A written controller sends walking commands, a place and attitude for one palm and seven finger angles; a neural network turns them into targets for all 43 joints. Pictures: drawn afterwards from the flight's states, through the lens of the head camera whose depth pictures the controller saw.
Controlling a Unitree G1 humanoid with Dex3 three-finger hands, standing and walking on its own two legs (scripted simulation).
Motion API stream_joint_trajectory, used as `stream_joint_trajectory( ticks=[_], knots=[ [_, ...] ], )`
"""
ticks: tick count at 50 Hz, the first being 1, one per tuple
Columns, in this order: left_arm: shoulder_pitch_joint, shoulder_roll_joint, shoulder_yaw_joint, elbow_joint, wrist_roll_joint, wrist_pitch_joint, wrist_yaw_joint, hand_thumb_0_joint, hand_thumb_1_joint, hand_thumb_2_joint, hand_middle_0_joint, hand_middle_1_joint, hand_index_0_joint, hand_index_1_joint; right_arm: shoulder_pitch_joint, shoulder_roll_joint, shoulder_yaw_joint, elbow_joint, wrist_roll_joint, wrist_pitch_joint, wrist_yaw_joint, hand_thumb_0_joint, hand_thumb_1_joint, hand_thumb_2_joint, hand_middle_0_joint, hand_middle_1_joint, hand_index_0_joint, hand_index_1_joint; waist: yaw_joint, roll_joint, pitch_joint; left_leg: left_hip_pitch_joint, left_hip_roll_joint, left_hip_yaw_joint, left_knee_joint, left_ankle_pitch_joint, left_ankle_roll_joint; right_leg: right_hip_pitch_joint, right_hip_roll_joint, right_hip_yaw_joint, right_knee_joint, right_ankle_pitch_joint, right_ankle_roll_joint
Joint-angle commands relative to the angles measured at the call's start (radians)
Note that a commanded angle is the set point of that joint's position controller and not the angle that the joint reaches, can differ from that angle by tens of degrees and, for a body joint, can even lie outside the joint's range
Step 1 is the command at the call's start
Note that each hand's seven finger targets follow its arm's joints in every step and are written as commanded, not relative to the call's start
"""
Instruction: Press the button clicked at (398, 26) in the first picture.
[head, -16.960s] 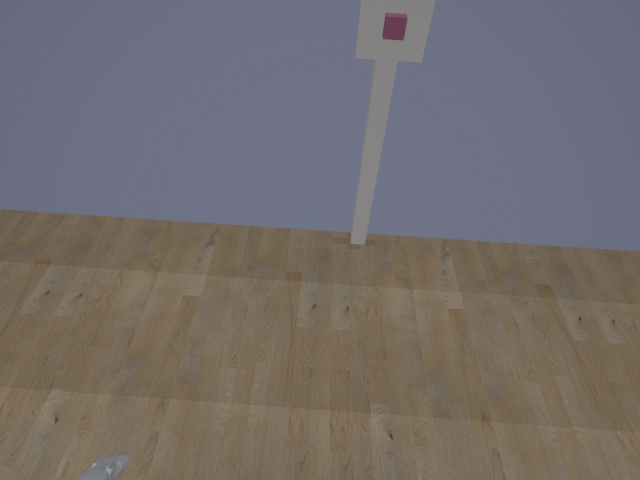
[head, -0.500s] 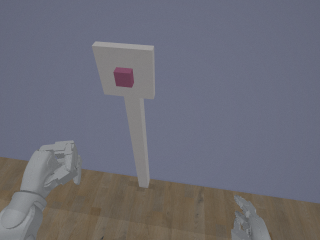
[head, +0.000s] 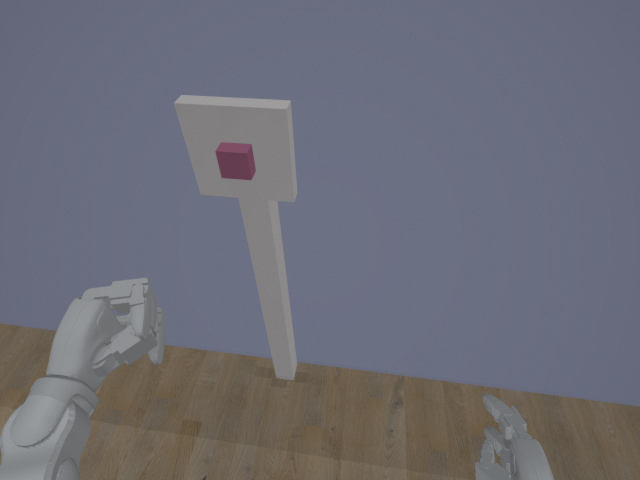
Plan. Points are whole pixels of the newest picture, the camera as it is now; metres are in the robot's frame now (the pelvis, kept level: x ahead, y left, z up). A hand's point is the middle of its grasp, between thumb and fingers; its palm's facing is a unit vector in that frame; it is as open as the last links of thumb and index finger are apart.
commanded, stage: aim a knuckle at the button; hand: left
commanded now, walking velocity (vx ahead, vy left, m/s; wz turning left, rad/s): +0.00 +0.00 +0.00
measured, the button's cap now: (237, 160) +0.57 +0.20 +0.12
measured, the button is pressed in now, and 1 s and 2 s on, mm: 0 0 0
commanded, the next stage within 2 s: none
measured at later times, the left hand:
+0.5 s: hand (187, 280) +0.31 +0.20 +0.11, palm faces -0.04 -1.00 -0.02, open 3.1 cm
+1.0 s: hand (229, 230) +0.41 +0.17 +0.11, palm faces -0.05 -1.00 -0.04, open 3.1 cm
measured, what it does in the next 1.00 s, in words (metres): stands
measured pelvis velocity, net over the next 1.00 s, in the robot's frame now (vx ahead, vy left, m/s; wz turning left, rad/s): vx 0.00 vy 0.01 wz -0.03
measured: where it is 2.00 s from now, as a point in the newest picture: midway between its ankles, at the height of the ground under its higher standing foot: outside the picture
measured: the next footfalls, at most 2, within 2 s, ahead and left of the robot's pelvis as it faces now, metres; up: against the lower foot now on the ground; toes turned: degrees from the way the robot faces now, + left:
none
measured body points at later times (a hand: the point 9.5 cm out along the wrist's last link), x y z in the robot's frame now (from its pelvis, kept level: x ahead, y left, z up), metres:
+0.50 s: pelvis +0.00 +0.00 +0.00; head +0.00 -0.01 +0.45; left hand +0.31 +0.25 +0.11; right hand +0.16 -0.24 -0.08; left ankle -0.01 +0.12 -0.73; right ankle +0.01 -0.10 -0.73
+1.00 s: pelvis +0.00 +0.01 +0.00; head +0.04 +0.00 +0.45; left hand +0.41 +0.23 +0.11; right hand +0.11 -0.24 -0.11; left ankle -0.01 +0.12 -0.73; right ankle +0.01 -0.10 -0.73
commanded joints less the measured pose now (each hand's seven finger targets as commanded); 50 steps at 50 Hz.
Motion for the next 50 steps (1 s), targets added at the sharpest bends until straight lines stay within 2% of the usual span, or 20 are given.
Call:
stream_joint_trajectory(
  ticks=[1,4,8,11,13,16,19,23,26,27,29,31,32,35,36,37,41,42,46,50],
  knots=[
    [-0.18,0.185,0.091,-0.192,-0.024,-0.056,-0.007,0.0,0.9,0.9,-1.3,-1.5,-1.3,-1.5,-0.13,-0.105,-0.039,-0.166,0.002,-0.067,-0.02,0.0,-0.9,-0.9,0.2,0.3,0.2,0.3,-0.002,-0.031,-0.072,-0.026,-0.027,-0.022,-0.094,0.124,0.024,0.041,-0.015,0.1,-0.136,0.043,0.023],
    [-0.188,0.189,0.101,-0.202,-0.03,-0.067,-0.005,0.0,0.9,0.9,-1.3,-1.5,-1.3,-1.5,-0.134,-0.102,-0.038,-0.165,0.002,-0.074,-0.021,0.0,-0.9,-0.9,0.2,0.3,0.2,0.3,-0.001,-0.046,-0.075,-0.023,-0.026,-0.023,-0.094,0.121,0.025,0.049,-0.017,0.109,-0.145,0.015,0.026],
    [-0.366,0.199,0.085,-0.137,-0.02,-0.083,0.015,0.0,0.9,0.9,-1.3,-1.5,-1.3,-1.5,-0.131,-0.108,-0.036,-0.13,0.004,-0.078,-0.032,0.0,-0.9,-0.9,0.2,0.3,0.2,0.3,-0.029,-0.034,-0.033,-0.032,-0.024,-0.028,-0.093,0.088,0.024,0.005,-0.013,0.112,-0.147,-0.025,0.028],
    [-0.429,0.158,0.033,-0.08,-0.007,-0.089,0.019,0.0,0.9,0.9,-1.3,-1.5,-1.3,-1.5,-0.121,-0.107,-0.037,-0.121,0.006,-0.083,-0.038,0.0,-0.9,-0.9,0.2,0.3,0.2,0.3,-0.041,-0.029,-0.053,-0.006,-0.024,-0.032,-0.1,0.089,0.025,-0.008,-0.009,0.092,-0.128,0.006,0.027],
    [-0.472,0.171,0.031,-0.033,0.004,-0.082,0.015,0.0,0.9,0.9,-1.3,-1.5,-1.3,-1.5,-0.116,-0.113,-0.037,-0.118,0.005,-0.079,-0.04,0.0,-0.9,-0.9,0.2,0.3,0.2,0.3,-0.038,-0.049,-0.09,-0.014,-0.026,-0.032,-0.098,0.104,0.026,0.014,-0.011,0.096,-0.116,0.03,0.026],
    [-0.51,0.191,0.046,0.036,0.018,-0.073,0.013,0.0,0.9,0.9,-1.3,-1.5,-1.3,-1.5,-0.108,-0.115,-0.039,-0.114,0.004,-0.067,-0.043,0.0,-0.9,-0.9,0.2,0.3,0.2,0.3,-0.028,-0.016,-0.127,-0.002,-0.026,-0.03,-0.099,0.156,0.022,0.033,-0.013,0.082,-0.09,0.111,0.019],
    [-0.527,0.209,0.081,0.087,0.012,-0.067,0.013,0.0,0.9,0.9,-1.3,-1.5,-1.3,-1.5,-0.103,-0.116,-0.043,-0.122,-0.001,-0.052,-0.038,0.0,-0.9,-0.9,0.2,0.3,0.2,0.3,-0.014,-0.062,-0.18,-0.01,-0.029,-0.021,-0.089,0.217,0.022,0.074,-0.015,0.086,-0.071,0.203,0.02],
    [-0.551,0.222,0.111,0.127,0.011,-0.083,0.026,0.0,0.9,0.9,-1.3,-1.5,-1.3,-1.5,-0.094,-0.113,-0.044,-0.127,-0.005,-0.034,-0.027,0.0,-0.9,-0.9,0.2,0.3,0.2,0.3,-0.003,-0.048,-0.196,-0.01,-0.024,-0.014,-0.09,0.283,0.016,0.089,-0.012,0.076,-0.048,0.29,0.014],
    [-0.601,0.174,0.056,0.118,0.028,-0.104,0.036,0.0,0.9,0.9,-1.3,-1.5,-1.3,-1.5,-0.078,-0.108,-0.049,-0.129,-0.004,-0.029,-0.016,0.0,-0.9,-0.9,0.2,0.3,0.2,0.3,-0.016,0.002,-0.207,0.026,-0.022,-0.013,-0.089,0.329,0.011,0.063,-0.009,0.066,-0.036,0.328,0.009],
    [-0.608,0.176,0.052,0.135,0.032,-0.106,0.039,0.0,0.9,0.9,-1.3,-1.5,-1.3,-1.5,-0.072,-0.113,-0.051,-0.126,-0.006,-0.024,-0.014,0.0,-0.9,-0.9,0.2,0.3,0.2,0.3,-0.02,-0.03,-0.202,0.021,-0.019,-0.014,-0.084,0.339,0.013,0.064,-0.005,0.067,-0.035,0.337,0.008],
    [-0.663,0.149,0.011,0.143,0.044,-0.109,0.043,0.0,0.9,0.9,-1.3,-1.5,-1.3,-1.5,-0.062,-0.113,-0.053,-0.123,-0.001,-0.015,-0.012,0.0,-0.9,-0.9,0.2,0.3,0.2,0.3,-0.036,0.001,-0.191,0.028,-0.017,-0.017,-0.089,0.324,0.009,0.032,-0.004,0.063,-0.035,0.312,0.008],
    [-0.718,0.128,-0.018,0.166,0.052,-0.11,0.052,0.0,0.9,0.9,-1.3,-1.5,-1.3,-1.5,-0.051,-0.115,-0.057,-0.114,0.0,-0.008,-0.012,0.0,-0.9,-0.9,0.2,0.3,0.2,0.3,-0.052,-0.017,-0.183,0.039,-0.014,-0.023,-0.091,0.3,0.009,0.003,-0.002,0.059,-0.04,0.281,0.009],
    [-0.729,0.14,-0.01,0.182,0.054,-0.111,0.059,0.0,0.9,0.9,-1.3,-1.5,-1.3,-1.5,-0.047,-0.12,-0.059,-0.113,-0.003,-0.004,-0.012,0.0,-0.9,-0.9,0.2,0.3,0.2,0.3,-0.053,-0.059,-0.181,0.027,-0.012,-0.027,-0.089,0.3,0.012,0.009,0.0,0.059,-0.04,0.279,0.009],
    [-0.798,0.156,0.0,0.202,0.068,-0.117,0.084,0.0,0.9,0.9,-1.3,-1.5,-1.3,-1.5,-0.036,-0.121,-0.061,-0.103,-0.004,0.014,-0.011,0.0,-0.9,-0.9,0.2,0.3,0.2,0.3,-0.052,-0.028,-0.227,0.045,-0.014,-0.03,-0.091,0.308,0.007,0.01,-0.004,0.061,-0.032,0.28,0.006],
    [-0.818,0.143,-0.008,0.229,0.07,-0.117,0.091,0.0,0.9,0.9,-1.3,-1.5,-1.3,-1.5,-0.035,-0.119,-0.059,-0.1,-0.005,0.021,-0.01,0.0,-0.9,-0.9,0.2,0.3,0.2,0.3,-0.055,-0.033,-0.22,0.043,-0.014,-0.028,-0.091,0.305,0.007,0.004,-0.004,0.061,-0.032,0.28,0.007],
    [-0.854,0.181,0.017,0.26,0.074,-0.119,0.103,0.0,0.9,0.9,-1.3,-1.5,-1.3,-1.5,-0.029,-0.126,-0.057,-0.091,-0.006,0.031,-0.01,0.0,-0.9,-0.9,0.2,0.3,0.2,0.3,-0.06,-0.066,-0.205,0.022,-0.012,-0.03,-0.089,0.279,0.01,-0.001,-0.001,0.063,-0.035,0.257,0.008],
    [-0.994,0.178,0.007,0.383,0.093,-0.136,0.126,0.0,0.9,0.9,-1.3,-1.5,-1.3,-1.5,-0.022,-0.12,-0.053,-0.078,-0.006,0.064,-0.011,0.0,-0.9,-0.9,0.2,0.3,0.2,0.3,-0.074,-0.031,-0.201,0.001,-0.018,-0.022,-0.088,0.233,0.011,-0.022,-0.005,0.073,-0.036,0.226,0.007],
    [-1.041,0.208,0.024,0.408,0.099,-0.146,0.13,0.0,0.9,0.9,-1.3,-1.5,-1.3,-1.5,-0.011,-0.126,-0.053,-0.072,-0.008,0.072,-0.011,0.0,-0.9,-0.9,0.2,0.3,0.2,0.3,-0.08,-0.063,-0.214,-0.009,-0.016,-0.029,-0.082,0.234,0.013,-0.013,-0.002,0.074,-0.031,0.225,0.005],
    [-1.099,0.193,0.008,0.496,0.111,-0.182,0.118,0.0,0.9,0.9,-1.3,-1.5,-1.3,-1.5,0.019,-0.123,-0.058,-0.069,-0.012,0.091,-0.003,0.0,-0.9,-0.9,0.2,0.3,0.2,0.3,-0.075,0.02,-0.303,0.027,-0.019,-0.025,-0.059,0.315,0.007,-0.005,-0.003,0.078,-0.004,0.303,-0.002],
    [-1.146,0.229,0.038,0.666,0.109,-0.193,0.101,0.0,0.9,0.9,-1.3,-1.5,-1.3,-1.5,0.064,-0.14,-0.065,-0.05,-0.012,0.121,0.004,0.0,-0.9,-0.9,0.2,0.3,0.2,0.3,-0.094,-0.077,-0.281,-0.045,-0.018,-0.018,-0.04,0.302,0.013,-0.014,0.003,0.08,0.003,0.326,0.004]
  ],
)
